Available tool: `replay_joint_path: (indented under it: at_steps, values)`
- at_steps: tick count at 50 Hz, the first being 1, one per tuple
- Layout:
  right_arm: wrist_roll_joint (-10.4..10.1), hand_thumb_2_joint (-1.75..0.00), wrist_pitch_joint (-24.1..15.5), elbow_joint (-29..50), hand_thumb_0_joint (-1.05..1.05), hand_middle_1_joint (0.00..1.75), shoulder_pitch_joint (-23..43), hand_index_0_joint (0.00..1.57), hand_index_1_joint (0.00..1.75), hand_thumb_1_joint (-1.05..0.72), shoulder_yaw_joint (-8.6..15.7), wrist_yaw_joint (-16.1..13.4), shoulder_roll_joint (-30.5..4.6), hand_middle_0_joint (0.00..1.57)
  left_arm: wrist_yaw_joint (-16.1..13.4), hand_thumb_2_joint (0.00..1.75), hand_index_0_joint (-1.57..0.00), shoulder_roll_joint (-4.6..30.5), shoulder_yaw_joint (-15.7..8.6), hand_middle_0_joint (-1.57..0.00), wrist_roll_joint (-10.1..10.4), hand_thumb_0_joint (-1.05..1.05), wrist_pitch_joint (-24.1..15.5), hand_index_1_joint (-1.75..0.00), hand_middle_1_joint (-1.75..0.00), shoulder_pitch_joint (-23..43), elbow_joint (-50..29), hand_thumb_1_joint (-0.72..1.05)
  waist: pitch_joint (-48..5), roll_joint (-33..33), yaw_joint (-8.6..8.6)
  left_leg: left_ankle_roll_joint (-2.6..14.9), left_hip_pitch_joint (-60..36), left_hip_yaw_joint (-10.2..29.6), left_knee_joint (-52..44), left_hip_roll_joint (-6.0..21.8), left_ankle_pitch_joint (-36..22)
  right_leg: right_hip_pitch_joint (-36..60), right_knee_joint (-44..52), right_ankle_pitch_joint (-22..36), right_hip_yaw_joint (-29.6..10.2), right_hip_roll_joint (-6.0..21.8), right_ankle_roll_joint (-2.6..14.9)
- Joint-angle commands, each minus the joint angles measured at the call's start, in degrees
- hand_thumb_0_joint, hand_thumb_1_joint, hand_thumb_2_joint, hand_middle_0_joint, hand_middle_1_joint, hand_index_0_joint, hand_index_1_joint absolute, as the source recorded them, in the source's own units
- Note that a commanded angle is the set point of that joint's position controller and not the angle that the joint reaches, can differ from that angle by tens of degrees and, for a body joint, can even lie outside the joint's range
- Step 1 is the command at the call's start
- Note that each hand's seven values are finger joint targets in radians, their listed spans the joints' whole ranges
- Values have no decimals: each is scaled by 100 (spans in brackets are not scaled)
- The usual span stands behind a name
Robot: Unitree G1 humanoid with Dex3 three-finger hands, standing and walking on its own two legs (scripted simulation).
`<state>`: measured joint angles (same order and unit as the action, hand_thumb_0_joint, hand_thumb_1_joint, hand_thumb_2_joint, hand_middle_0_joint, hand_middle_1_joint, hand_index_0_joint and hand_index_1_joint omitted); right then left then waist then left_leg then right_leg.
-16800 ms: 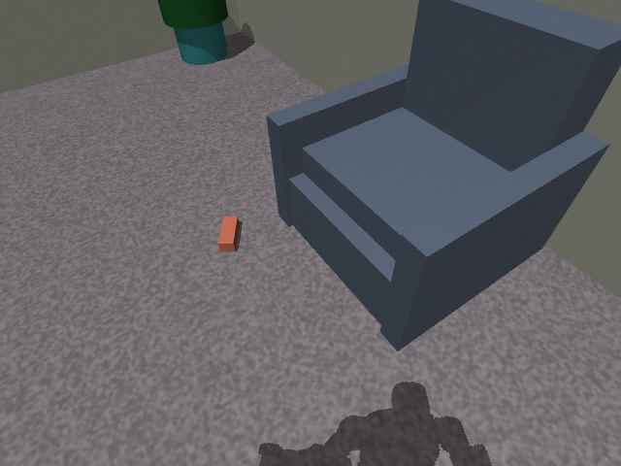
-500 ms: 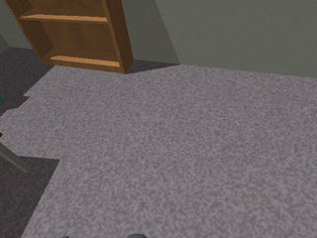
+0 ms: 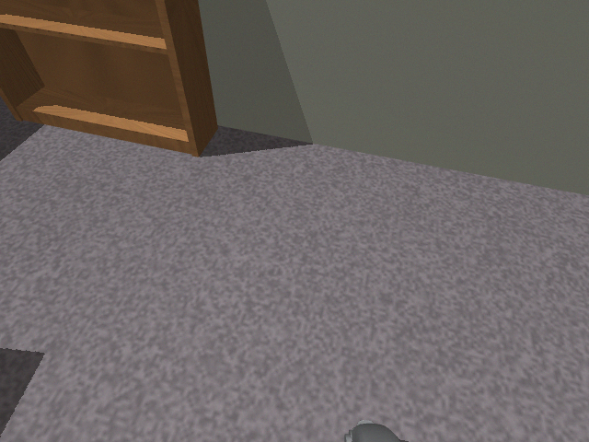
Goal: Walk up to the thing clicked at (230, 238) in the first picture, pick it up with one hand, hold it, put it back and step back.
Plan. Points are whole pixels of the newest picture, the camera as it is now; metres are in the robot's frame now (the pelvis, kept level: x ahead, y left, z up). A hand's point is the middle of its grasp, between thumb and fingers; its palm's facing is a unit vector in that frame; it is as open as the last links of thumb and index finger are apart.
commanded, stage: walk up
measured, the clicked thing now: out of the picture -0.72 -0.66 -0.74
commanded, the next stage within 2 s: none
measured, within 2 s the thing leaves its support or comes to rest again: neither
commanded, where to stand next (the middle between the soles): +0.56 -0.02 m, yaw +2 degrees
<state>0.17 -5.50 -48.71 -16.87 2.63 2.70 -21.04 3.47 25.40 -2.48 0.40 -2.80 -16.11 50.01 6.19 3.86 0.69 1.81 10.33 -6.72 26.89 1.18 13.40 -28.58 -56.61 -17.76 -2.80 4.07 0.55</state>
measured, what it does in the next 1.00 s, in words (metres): walks ahead, turning right: right foot, then left foot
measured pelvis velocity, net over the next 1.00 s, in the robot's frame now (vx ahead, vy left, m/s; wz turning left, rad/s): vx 0.36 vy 0.04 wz -0.35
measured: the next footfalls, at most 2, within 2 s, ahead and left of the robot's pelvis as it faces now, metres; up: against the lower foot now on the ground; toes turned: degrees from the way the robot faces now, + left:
right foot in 0.20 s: +0.24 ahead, -0.16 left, +0.00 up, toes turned -5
left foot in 0.76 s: +0.42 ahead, +0.09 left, +0.00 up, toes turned -12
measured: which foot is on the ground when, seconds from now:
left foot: down 0.00-0.22, up 0.24-0.74, down 0.76-1.00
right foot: up 0.00-0.18, down 0.20-0.78, up 0.80-1.00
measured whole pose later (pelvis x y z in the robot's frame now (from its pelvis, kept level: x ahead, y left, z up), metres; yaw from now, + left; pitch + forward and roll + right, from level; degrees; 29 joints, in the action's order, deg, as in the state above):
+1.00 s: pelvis +0.36 +0.04 +0.00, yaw -20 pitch -3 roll -1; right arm 0.7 -1.9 -40.4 -11.2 3.7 3.6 -21.4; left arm 0.8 28.4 -4.0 0.7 -1.5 -21.2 47.5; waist 6.0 0.6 0.7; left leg 3.9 8.3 -8.5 25.0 -0.5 14.4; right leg -29.2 -58.3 -13.8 -0.7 4.1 -0.2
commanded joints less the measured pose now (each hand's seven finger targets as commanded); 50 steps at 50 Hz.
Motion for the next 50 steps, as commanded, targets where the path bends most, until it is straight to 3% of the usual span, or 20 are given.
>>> replay_joint_path:
  at_steps: [1,6,9,10,11,13,16,20,27,28,30,34,36,37,38,39,40,42,45,50]
  values:
    - [-1,-90,-139,428,0,30,-184,20,30,-90,513,-110,-1733,20,61,90,-20,863,-311,-20,-98,0,-58,-30,-30,156,-498,90,-242,-1237,127,1092,-297,962,-1302,1349,-870,-241,1056,471,298,247,-78]
    - [-12,-90,-75,530,0,30,62,20,30,-90,515,-70,-1783,20,101,90,-20,828,-412,-20,-108,0,-121,-30,-30,249,-380,90,-258,-1171,-63,911,385,880,-926,1360,-242,973,2071,1010,542,90,81]
    - [15,-90,-14,569,0,30,-10,20,30,-90,409,-79,-1526,20,16,90,-20,1104,-578,-20,-129,0,-206,-30,-30,-484,-94,90,-719,-292,-484,612,963,656,605,1040,-173,2601,2494,662,538,-151,210]
    - [6,-90,-16,538,0,30,-366,20,30,-90,281,-69,-1183,20,-57,90,-20,1369,-682,-20,-162,0,-269,-30,-30,-947,-9,90,-1064,758,-676,419,1357,173,2101,493,19,3216,3133,-333,-138,275,338]
    - [-1,-90,14,570,0,30,-681,20,30,-90,148,-59,-849,20,-125,90,-20,1794,-772,-20,-155,0,-318,-30,-30,-1031,-124,90,-1059,1634,-592,102,2377,158,3384,-183,1567,3551,3929,-1276,-2416,1584,697]
    - [41,-90,131,379,0,30,-387,20,30,-90,341,-149,-1628,20,-144,90,-20,1859,-699,-20,-42,0,-277,-30,-30,-623,-271,90,-492,710,-575,29,2682,856,4092,119,1477,2682,4490,-1814,-3429,2104,1334]
    - [-93,-90,136,85,0,30,-498,20,30,-90,324,-82,-1519,20,-193,90,-20,1368,-556,-20,-4,0,-307,-30,-30,-86,-383,90,-264,399,-218,64,2348,1237,3681,351,658,2181,4276,-82,-1409,1284,887]
    - [-1,-90,234,2,0,30,-574,20,30,-90,334,-3,-1338,20,-202,90,-20,1191,-471,-20,-4,0,-383,-30,-30,-174,-448,90,-301,496,-161,-98,1988,1064,3138,225,63,1879,4279,1140,-435,964,845]
    - [108,-90,241,284,0,30,303,20,30,-90,384,138,-1276,20,-174,90,-20,1342,-582,-20,-112,0,-358,-30,-30,-243,-570,90,84,276,-353,-229,2149,883,1418,442,-340,1861,4561,-504,-175,1147,1019]
    - [219,-90,216,728,0,30,1336,20,30,-90,486,231,-1392,20,-173,90,-20,1167,-452,-20,-118,0,-192,-30,-30,-956,-602,90,190,-595,-458,-370,2081,787,1736,47,241,1576,4715,-369,-1848,929,1086]
    - [228,-90,229,808,0,30,1428,20,30,-90,472,211,-1318,20,-206,90,-20,1360,-488,-20,-116,0,-210,-30,-30,-1006,-624,90,149,-428,-449,-362,2361,1012,1684,140,396,1942,4499,-23,-2096,1224,1202]
    - [90,-90,249,857,0,30,1156,20,30,-90,487,233,-1409,20,-310,90,-20,1601,-599,-20,-200,0,-257,-30,-30,-611,-878,90,-523,310,-133,-388,2348,1246,1197,173,657,2929,3705,1304,-1959,1155,1237]
    - [70,-90,212,915,0,30,953,20,30,-90,550,172,-1490,20,-367,90,-20,1462,-504,-20,-190,0,-230,-30,-30,-667,-907,90,-572,155,-5,-317,1089,1300,563,55,702,2101,3091,1906,-1708,829,1014]
    - [72,-90,176,820,0,30,428,20,30,-90,600,127,-1497,20,-385,90,-20,1374,-431,-20,-153,0,-215,-30,-30,-374,-998,90,-707,-2,392,-189,-372,1283,-239,36,233,1076,2444,1713,-1260,501,770]
    - [158,-90,143,716,0,30,-305,20,30,-90,775,33,-1940,20,-373,90,-20,1005,-327,-20,-88,0,-219,-30,-30,-416,-1078,90,-1228,-955,761,98,-2015,2208,-846,784,652,-74,1060,1058,-670,-113,347]
    - [218,-90,133,813,0,30,-481,20,30,-90,867,-63,-2246,20,-415,90,-20,512,-189,-20,-49,0,-204,-30,-30,-701,-1061,90,-1531,-2165,644,268,-2903,3700,-825,2241,393,-1368,-321,-1516,-67,-787,91]
    - [132,-90,191,1017,0,30,-124,20,30,-90,836,-58,-2209,20,-519,90,-20,945,-273,-20,-100,0,-120,-30,-30,-1005,-922,90,-1200,-1572,484,538,-2050,4007,-990,2643,651,-1416,-672,-1663,16,-597,80]
    - [8,-90,265,1134,0,30,532,20,30,-90,798,-7,-1979,20,-501,90,-20,1323,-337,-20,-110,0,-46,-30,-30,-1017,-673,90,-429,-1146,222,452,-501,3204,-1577,2253,1549,-810,-849,-710,-207,20,100]
    - [17,-90,231,1220,0,30,709,20,30,-90,610,-64,-1433,20,-313,90,-20,1084,-393,-20,29,0,16,-30,-30,-1313,-387,90,-250,-1423,57,-379,-431,1244,-1307,1083,-164,-436,-453,395,-37,96,10]
    - [54,-90,281,1422,0,30,541,20,30,-90,588,8,-1297,20,-300,90,-20,930,-367,-20,-12,0,144,-30,-30,-788,-648,90,-54,-1429,187,-208,-545,414,-1270,998,-857,-583,246,693,348,188,-142]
